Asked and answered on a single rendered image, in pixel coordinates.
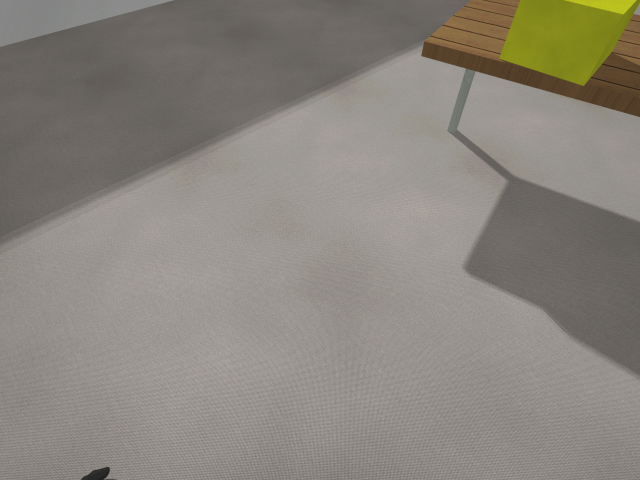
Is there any carton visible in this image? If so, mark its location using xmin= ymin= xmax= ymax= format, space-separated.
xmin=499 ymin=0 xmax=640 ymax=86

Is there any table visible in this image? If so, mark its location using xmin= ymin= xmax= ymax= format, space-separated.
xmin=421 ymin=0 xmax=640 ymax=133

